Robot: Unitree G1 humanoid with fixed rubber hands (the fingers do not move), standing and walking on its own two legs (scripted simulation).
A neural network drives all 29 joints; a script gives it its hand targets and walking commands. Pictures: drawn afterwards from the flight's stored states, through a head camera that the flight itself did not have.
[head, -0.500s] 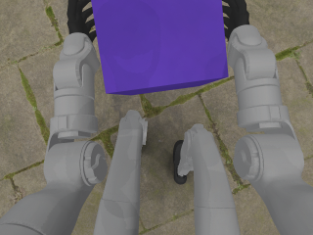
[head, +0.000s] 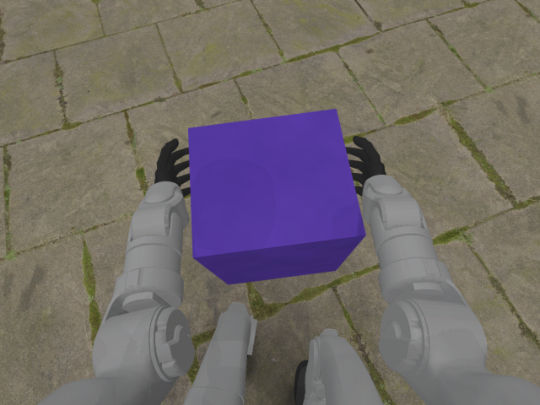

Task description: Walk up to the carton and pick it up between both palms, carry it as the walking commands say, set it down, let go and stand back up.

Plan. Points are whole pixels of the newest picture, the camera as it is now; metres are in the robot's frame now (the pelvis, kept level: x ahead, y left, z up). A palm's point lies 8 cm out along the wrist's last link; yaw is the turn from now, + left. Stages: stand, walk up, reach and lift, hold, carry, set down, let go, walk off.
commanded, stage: reach and lift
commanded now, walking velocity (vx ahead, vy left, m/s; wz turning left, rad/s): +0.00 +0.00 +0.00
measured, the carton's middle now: (273, 210) +0.42 +0.05 -0.08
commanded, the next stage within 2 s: none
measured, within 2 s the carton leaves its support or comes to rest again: neither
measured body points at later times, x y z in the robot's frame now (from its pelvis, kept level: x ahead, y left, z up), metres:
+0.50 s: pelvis +0.06 +0.00 +0.07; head +0.11 +0.00 +0.52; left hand +0.39 +0.22 +0.06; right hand +0.43 -0.09 +0.06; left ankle +0.13 +0.15 -0.62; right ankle +0.04 -0.07 -0.62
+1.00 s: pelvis +0.05 +0.00 +0.10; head +0.03 +0.01 +0.55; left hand +0.36 +0.22 +0.13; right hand +0.40 -0.09 +0.13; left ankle +0.13 +0.15 -0.62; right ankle +0.04 -0.07 -0.62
